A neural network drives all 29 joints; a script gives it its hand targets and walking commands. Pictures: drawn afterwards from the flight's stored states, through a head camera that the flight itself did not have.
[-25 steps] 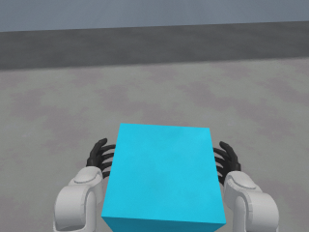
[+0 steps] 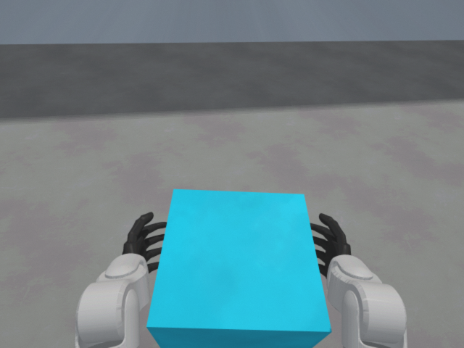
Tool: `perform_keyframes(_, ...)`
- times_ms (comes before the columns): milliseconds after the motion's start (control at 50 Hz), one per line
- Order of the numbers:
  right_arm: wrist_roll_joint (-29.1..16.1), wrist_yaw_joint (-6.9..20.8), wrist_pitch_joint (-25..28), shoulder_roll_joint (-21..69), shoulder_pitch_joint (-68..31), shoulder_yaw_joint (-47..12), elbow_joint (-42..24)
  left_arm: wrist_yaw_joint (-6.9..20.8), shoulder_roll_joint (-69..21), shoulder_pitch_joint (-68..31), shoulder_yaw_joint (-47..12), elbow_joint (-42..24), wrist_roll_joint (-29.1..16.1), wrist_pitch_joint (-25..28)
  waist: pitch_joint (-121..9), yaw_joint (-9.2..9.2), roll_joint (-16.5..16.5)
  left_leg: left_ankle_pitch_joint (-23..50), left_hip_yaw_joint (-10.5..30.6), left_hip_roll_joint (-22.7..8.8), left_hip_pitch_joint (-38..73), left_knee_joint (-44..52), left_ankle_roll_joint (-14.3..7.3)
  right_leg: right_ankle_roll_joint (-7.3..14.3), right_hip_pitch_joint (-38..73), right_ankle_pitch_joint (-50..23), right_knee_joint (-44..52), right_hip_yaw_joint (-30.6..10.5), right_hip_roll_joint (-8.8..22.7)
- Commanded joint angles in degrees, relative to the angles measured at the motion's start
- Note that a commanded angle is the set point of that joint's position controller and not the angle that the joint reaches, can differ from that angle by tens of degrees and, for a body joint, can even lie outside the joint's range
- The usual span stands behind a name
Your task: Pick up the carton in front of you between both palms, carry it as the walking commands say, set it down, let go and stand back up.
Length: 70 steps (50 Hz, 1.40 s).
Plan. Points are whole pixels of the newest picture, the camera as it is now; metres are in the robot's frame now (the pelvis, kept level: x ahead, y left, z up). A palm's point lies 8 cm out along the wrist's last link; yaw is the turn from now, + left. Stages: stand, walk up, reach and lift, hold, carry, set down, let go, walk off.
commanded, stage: carry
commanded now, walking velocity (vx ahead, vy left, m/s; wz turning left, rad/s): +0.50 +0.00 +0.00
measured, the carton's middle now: (234, 283) +0.25 +0.00 +0.01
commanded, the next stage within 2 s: none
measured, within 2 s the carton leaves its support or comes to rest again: neither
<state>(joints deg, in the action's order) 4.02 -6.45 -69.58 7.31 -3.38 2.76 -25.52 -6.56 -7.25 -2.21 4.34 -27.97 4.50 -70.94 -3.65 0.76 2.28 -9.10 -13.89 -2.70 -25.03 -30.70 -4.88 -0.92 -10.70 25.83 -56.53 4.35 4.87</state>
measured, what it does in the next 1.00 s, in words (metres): walks ahead: right foot, then left foot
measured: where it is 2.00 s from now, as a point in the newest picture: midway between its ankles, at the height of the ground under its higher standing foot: (226, 297)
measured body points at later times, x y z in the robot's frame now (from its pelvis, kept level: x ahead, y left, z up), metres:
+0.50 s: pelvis +0.33 -0.03 +0.00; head +0.34 -0.05 +0.45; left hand +0.58 +0.13 +0.09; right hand +0.60 -0.17 +0.08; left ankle +0.13 +0.07 -0.65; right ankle +0.42 -0.11 -0.73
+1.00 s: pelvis +0.55 +0.00 +0.01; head +0.55 +0.01 +0.46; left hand +0.81 +0.16 +0.09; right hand +0.82 -0.15 +0.09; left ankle +0.58 +0.09 -0.73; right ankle +0.42 -0.11 -0.72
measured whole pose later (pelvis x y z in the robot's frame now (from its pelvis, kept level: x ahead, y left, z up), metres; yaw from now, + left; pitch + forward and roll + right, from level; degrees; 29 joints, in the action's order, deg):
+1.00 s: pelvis +0.55 +0.00 +0.01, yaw +1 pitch +4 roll +1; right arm 4.0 -6.3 -69.6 7.3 -4.1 3.6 -25.5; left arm -6.5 -7.3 -3.6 4.1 -27.4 5.0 -71.0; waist -5.9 -0.3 3.1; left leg -11.6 -12.5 -1.5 -20.0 -27.3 -2.8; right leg -2.1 -5.1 23.2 -25.7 8.0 4.6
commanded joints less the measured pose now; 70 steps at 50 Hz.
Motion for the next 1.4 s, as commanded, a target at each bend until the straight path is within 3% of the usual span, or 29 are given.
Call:
perform_keyframes(0,-19.9,11.0,1.3,52.7,-19.6,-38.3,-6.2,11.1,-51.6,-23.5,-41.8,-5.5,-20.2,1.9,-17.2,0.3,-7.2,15.5,27.5,-18.8,33.5,15.6,-5.2,2.6,-25.5,-4.1,-16.1,-4.6,1.8)
perform_keyframes(20,-20.1,11.2,2.0,54.4,-20.8,-39.0,-6.4,11.2,-53.4,-23.4,-42.2,-4.8,-20.1,2.8,-16.7,-0.01,-5.6,13.6,23.7,-17.4,30.3,17.0,-3.0,2.6,-23.9,-7.3,-11.0,-4.8,3.1)
perform_keyframes(40,-20.4,11.5,2.7,55.3,-21.0,-39.7,-6.7,11.2,-54.7,-22.9,-42.6,-4.5,-19.8,3.6,-16.7,-0.18,-6.9,11.2,20.4,-16.2,28.4,18.4,-1.8,2.3,-22.2,-9.4,-8.0,-3.5,2.9)
perform_keyframes(100,-20.8,12.1,3.9,54.7,-18.7,-40.5,-7.0,10.7,-55.3,-19.4,-42.9,-3.8,-18.1,5.3,-14.8,-0.29,-9.1,8.3,15.3,-14.5,27.5,21.1,-1.9,1.1,-22.6,-12.7,0.9,-0.5,2.0)
perform_keyframes(180,-20.6,12.2,4.1,51.1,-17.0,-40.4,-8.6,9.9,-52.8,-18.6,-43.1,-6.1,-17.5,5.6,-10.2,-0.17,-10.1,10.6,10.6,-12.5,28.8,22.6,-2.2,-0.3,-25.4,-18.5,13.8,2.8,1.6)
perform_keyframes(320,-18.8,10.0,1.1,43.0,-16.3,-37.9,-10.6,9.2,-44.4,-19.9,-41.8,-9.5,-19.2,2.0,-3.0,0.24,-11.6,19.4,6.0,-11.6,30.6,20.9,-0.9,1.7,-20.9,-24.2,27.6,7.2,-0.7)
perform_keyframes(360,-18.6,9.4,0.0,41.5,-17.1,-37.5,-10.7,9.0,-42.6,-19.5,-40.4,-8.7,-19.3,1.0,-5.5,-0.64,-11.4,29.1,3.1,-10.9,30.5,12.9,0.7,2.8,-12.0,-21.7,29.2,9.7,-3.0)
perform_keyframes(380,-18.6,9.2,-0.5,41.0,-17.4,-37.5,-10.8,9.0,-42.1,-19.3,-39.7,-8.0,-19.2,0.6,-8.2,-1.48,-9.4,31.9,0.0,-8.9,27.7,3.7,2.2,3.0,-2.9,-19.4,31.4,12.1,-5.7)
perform_keyframes(400,-18.7,9.0,-1.0,40.2,-18.4,-37.5,-11.1,9.0,-41.6,-18.6,-38.9,-7.4,-19.2,0.3,-12.3,-2.56,-5.7,25.2,-0.3,-6.9,19.9,-8.0,3.6,3.1,9.2,-15.8,31.4,7.8,-2.6)
perform_keyframes(420,-19.0,8.9,-1.7,40.1,-19.4,-38.2,-12.3,9.2,-40.9,-19.2,-38.0,-6.5,-18.6,0.2,-17.1,-3.09,8.2,11.8,0.8,-1.0,3.5,-26.3,7.1,10.1,21.7,-12.4,36.2,-17.3,13.3)
perform_keyframes(440,-19.5,9.1,-2.1,40.8,-19.7,-38.4,-12.2,9.4,-42.2,-18.2,-37.9,-5.5,-19.3,0.2,-17.1,-2.76,17.2,-17.2,5.3,5.2,-7.4,-38.7,7.6,15.2,24.9,-29.5,43.7,-32.6,19.8)
perform_keyframes(460,-19.6,9.4,-1.8,43.6,-19.7,-39.3,-10.6,9.8,-44.0,-19.0,-38.4,-6.7,-20.1,0.2,-17.1,-2.21,11.7,-19.5,11.6,1.4,-9.7,-45.3,5.9,15.2,24.4,-44.7,40.3,-24.6,19.8)
perform_keyframes(480,-19.6,9.7,-1.2,46.1,-19.9,-39.3,-10.2,10.2,-46.8,-19.6,-38.9,-6.6,-20.6,0.6,-17.9,-2.24,7.2,-18.1,13.1,-0.6,-9.7,-44.7,4.9,13.8,21.9,-55.4,37.7,-17.9,18.0)
perform_keyframes(500,-19.9,10.0,-0.6,49.0,-20.8,-39.9,-9.7,10.6,-49.4,-20.7,-39.5,-6.8,-20.7,1.3,-17.0,-2.13,2.4,-15.3,13.6,-2.8,-8.8,-39.8,4.4,11.1,18.9,-57.1,38.0,-12.3,16.4)
perform_keyframes(520,-19.9,10.2,0.0,51.3,-21.1,-40.5,-9.6,10.9,-51.1,-21.7,-40.0,-7.1,-21.0,1.9,-16.8,-1.74,2.0,-11.9,13.7,-4.1,-6.7,-33.3,4.4,8.3,16.6,-55.1,39.5,-8.5,14.5)
perform_keyframes(540,-19.6,10.2,0.6,52.7,-21.1,-40.8,-9.5,11.2,-52.1,-22.5,-40.4,-7.5,-21.3,2.4,-17.4,-1.48,3.3,-9.8,11.9,-3.3,-4.2,-28.5,4.7,7.2,15.4,-53.3,40.4,-5.6,12.9)
perform_keyframes(640,-18.2,9.1,2.3,53.6,-18.6,-41.1,-10.4,12.2,-51.1,-21.0,-40.8,-9.1,-21.9,3.5,-16.4,-1.21,6.7,-4.7,6.7,0.0,1.2,-7.9,6.2,7.7,12.5,-57.5,40.1,4.2,9.8)
perform_keyframes(700,-18.7,8.9,1.5,51.1,-19.2,-41.2,-11.9,11.9,-48.8,-19.0,-40.0,-9.0,-21.0,3.0,-15.5,-1.71,8.1,2.8,5.0,0.7,3.4,-1.4,6.4,6.8,11.9,-54.8,38.7,5.7,9.2)
perform_keyframes(760,-18.8,9.2,0.1,48.2,-19.0,-40.4,-10.6,11.2,-46.4,-18.9,-39.0,-7.9,-19.4,1.8,-13.3,-1.14,5.3,14.6,3.1,-0.2,10.7,9.6,6.4,3.6,8.5,-44.2,33.1,7.2,7.1)
perform_keyframes(780,-18.7,9.4,-0.4,47.1,-18.8,-39.7,-9.9,11.0,-45.5,-19.1,-38.7,-7.1,-18.8,1.4,-12.6,-1.02,3.6,19.1,3.8,-1.8,15.1,12.0,6.6,2.1,5.6,-38.7,31.0,6.9,6.3)
perform_keyframes(800,-18.6,9.5,-1.0,45.4,-18.8,-38.8,-9.1,10.7,-44.5,-19.0,-38.1,-5.8,-18.1,1.0,-13.0,-1.3,0.7,31.5,7.5,-6.4,21.4,10.5,6.3,0.6,0.6,-29.5,28.8,6.7,5.2)
perform_keyframes(820,-18.4,9.7,-1.3,44.6,-19.4,-38.1,-7.4,10.4,-43.8,-20.0,-38.7,-5.7,-17.9,0.4,-14.9,-1.43,-6.1,48.8,12.1,-11.8,27.7,5.3,2.6,-0.9,-3.2,-18.3,27.7,4.3,3.3)
perform_keyframes(840,-18.4,10.0,-1.3,45.0,-17.7,-37.5,-4.9,10.3,-43.3,-19.9,-39.0,-5.7,-18.1,-0.3,-16.8,-1.02,-10.7,47.0,15.7,-14.3,29.7,5.0,-1.1,-1.4,-4.7,-9.9,28.0,2.7,2.3)
perform_keyframes(860,-18.4,10.2,-1.1,45.9,-17.3,-36.9,-3.8,10.4,-43.9,-21.2,-39.6,-5.7,-18.5,-0.5,-16.2,-1.06,-11.4,44.4,16.9,-14.3,27.4,6.6,-2.0,-1.6,-3.8,-8.9,28.2,2.0,2.1)
perform_keyframes(940,-18.7,10.6,0.0,50.4,-19.7,-36.5,-3.2,11.0,-48.8,-25.3,-41.4,-5.0,-20.6,0.5,-17.0,-0.88,-8.3,44.2,11.3,-9.1,25.5,2.7,1.0,-1.7,1.0,-20.7,32.8,1.9,2.3)
perform_keyframes(1020,-19.2,10.1,0.8,51.6,-20.4,-37.6,-5.8,10.7,-50.2,-24.2,-41.4,-5.9,-21.0,1.4,-20.8,-0.75,-4.5,48.1,9.9,-8.3,25.7,-0.6,0.2,-1.9,3.4,-31.8,29.5,2.2,2.7)
perform_keyframes(1100,-19.4,9.9,0.9,51.2,-20.3,-38.9,-7.2,10.5,-49.9,-22.0,-40.5,-5.6,-20.1,1.8,-20.3,-0.81,-3.9,49.9,9.4,-7.7,25.2,-1.1,0.1,-2.3,3.3,-32.6,30.5,2.7,2.1)
perform_keyframes(1220,-19.4,9.9,0.7,50.1,-20.2,-39.6,-7.8,10.6,-48.6,-21.0,-39.7,-5.8,-19.5,1.8,-17.6,-0.85,0.3,33.3,7.2,-5.1,17.0,-1.0,2.2,-1.7,9.2,-48.5,29.4,2.8,4.4)
perform_keyframes(1380,-18.9,9.8,0.0,48.5,-20.0,-38.8,-6.5,10.6,-47.2,-21.7,-39.5,-5.3,-19.2,1.2,-14.6,-0.86,-1.0,31.3,7.1,-5.7,16.9,-1.5,2.6,-1.0,6.2,-43.2,29.9,3.5,4.6)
